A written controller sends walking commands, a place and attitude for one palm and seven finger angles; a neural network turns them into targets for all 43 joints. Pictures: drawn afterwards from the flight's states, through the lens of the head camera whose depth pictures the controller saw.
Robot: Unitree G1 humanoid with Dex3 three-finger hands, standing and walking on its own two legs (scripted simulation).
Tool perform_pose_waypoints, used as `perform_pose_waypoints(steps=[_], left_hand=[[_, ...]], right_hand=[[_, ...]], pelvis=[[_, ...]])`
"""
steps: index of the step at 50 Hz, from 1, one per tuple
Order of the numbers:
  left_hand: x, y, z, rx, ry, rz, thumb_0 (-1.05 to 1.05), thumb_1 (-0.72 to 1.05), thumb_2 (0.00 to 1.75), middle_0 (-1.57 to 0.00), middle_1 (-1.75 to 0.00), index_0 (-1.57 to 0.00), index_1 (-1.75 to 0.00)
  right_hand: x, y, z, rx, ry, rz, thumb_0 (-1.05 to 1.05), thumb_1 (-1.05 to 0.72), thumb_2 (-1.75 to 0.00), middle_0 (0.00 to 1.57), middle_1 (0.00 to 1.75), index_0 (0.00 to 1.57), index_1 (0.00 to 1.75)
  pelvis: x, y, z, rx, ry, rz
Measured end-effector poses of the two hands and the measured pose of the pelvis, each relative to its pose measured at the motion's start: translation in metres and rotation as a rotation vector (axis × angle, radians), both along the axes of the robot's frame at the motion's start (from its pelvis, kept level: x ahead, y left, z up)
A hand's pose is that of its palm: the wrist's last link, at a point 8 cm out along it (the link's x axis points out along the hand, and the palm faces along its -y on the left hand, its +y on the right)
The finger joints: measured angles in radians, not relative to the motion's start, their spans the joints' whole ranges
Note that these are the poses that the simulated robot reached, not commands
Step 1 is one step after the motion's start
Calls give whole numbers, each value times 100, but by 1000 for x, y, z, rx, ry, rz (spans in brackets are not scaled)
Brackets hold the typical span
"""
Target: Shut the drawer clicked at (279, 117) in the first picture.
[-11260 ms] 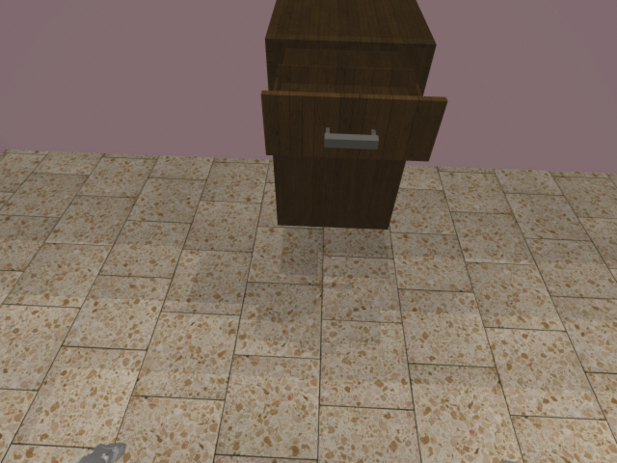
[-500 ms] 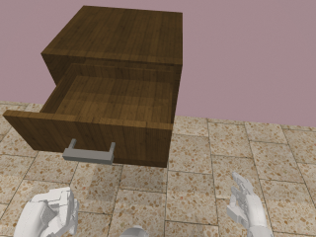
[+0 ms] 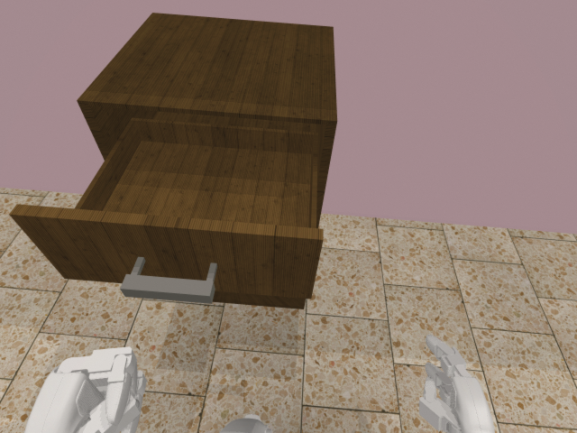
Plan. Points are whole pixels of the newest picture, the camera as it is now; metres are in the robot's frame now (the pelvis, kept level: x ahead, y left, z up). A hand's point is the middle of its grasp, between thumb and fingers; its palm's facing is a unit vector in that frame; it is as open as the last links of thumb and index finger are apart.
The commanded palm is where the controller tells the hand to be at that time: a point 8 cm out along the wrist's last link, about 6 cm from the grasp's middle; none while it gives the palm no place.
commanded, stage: raise the hand and make a fist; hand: left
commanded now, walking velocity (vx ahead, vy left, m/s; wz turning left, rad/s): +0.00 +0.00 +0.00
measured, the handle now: (172, 277) +0.34 +0.22 -0.01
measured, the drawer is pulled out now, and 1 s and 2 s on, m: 0.27 0.27 0.27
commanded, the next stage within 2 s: bring the fist close to the handle in 0.08 s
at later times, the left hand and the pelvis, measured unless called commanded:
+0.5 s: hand (159, 400) +0.15 +0.16 +0.06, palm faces +0.06 -0.99 -0.09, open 3.3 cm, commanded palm +0.11 +0.23 +0.06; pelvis +0.00 -0.04 -0.01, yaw +1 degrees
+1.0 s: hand (173, 370) +0.20 +0.17 +0.01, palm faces +0.04 -1.00 -0.07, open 3.3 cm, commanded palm +0.16 +0.23 +0.01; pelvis +0.00 -0.05 -0.04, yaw -1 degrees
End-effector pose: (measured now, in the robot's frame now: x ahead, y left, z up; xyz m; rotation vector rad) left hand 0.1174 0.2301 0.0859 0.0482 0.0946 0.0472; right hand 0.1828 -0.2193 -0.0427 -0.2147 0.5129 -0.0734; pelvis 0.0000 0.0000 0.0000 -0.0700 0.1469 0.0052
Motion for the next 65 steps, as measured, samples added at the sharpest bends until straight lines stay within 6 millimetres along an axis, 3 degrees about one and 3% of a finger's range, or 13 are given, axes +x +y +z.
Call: perform_pose_waypoints(steps=[11,18,39,48,65], left_hand=[[-3,-15,4,22,-4,9,1,90,90,-140,-160,-140,-160],[-4,-18,-11,29,13,34,1,90,90,-140,-160,-140,-160],[36,-14,-49,35,14,11,2,90,90,-140,-160,-140,-160],[53,-8,-71,26,4,4,1,90,90,-140,-160,-140,-160],[73,-1,-102,-10,-15,-30,2,90,90,-140,-160,-140,-160]], right_hand=[[2,-9,-5,41,-16,-17,2,-90,-90,20,30,20,30],[8,-20,-11,31,-9,-3,2,-90,-90,20,30,20,30],[-4,-69,-45,-19,112,-98,2,-90,-90,20,30,20,30],[-5,-68,-63,-27,153,-101,2,-90,-90,20,30,20,30],[-3,-44,-83,-46,183,-63,2,-90,-90,20,30,20,30]], pelvis=[[0,-13,-2,12,1,-2],[-2,-26,-6,16,17,6],[4,-51,-21,24,88,-6],[3,-48,-33,22,132,-15],[-3,-29,-53,2,183,-22]])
